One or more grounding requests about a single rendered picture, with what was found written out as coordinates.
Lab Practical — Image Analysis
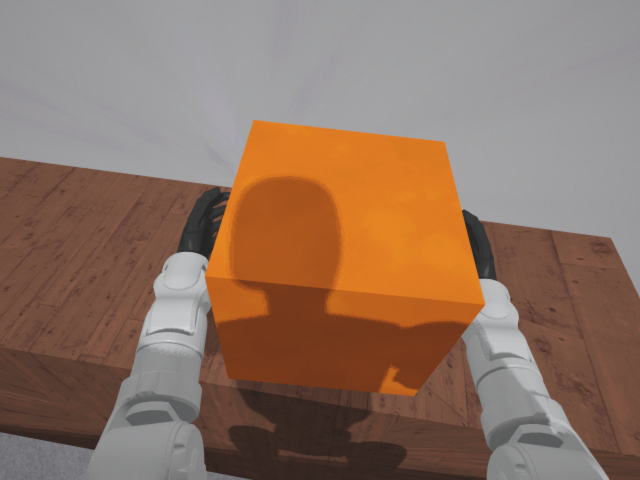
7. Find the robot right hand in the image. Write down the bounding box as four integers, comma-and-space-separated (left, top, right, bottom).
462, 210, 497, 281

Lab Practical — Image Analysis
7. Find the left robot upper arm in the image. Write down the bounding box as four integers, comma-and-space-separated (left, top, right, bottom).
88, 420, 207, 480

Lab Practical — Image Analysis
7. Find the robot left hand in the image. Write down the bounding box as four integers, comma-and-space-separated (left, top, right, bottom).
177, 187, 231, 260

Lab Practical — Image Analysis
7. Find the left robot forearm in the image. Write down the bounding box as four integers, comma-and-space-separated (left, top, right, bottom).
85, 252, 211, 480

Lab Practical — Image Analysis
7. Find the right robot upper arm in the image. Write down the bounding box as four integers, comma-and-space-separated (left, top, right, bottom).
487, 442, 608, 480

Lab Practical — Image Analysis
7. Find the pedestal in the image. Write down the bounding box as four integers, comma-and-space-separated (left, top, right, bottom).
0, 157, 640, 480

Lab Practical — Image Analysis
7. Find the carton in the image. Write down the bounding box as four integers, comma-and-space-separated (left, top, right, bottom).
205, 120, 485, 396

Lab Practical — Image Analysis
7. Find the right robot forearm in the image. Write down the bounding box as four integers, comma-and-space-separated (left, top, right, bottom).
461, 279, 609, 480

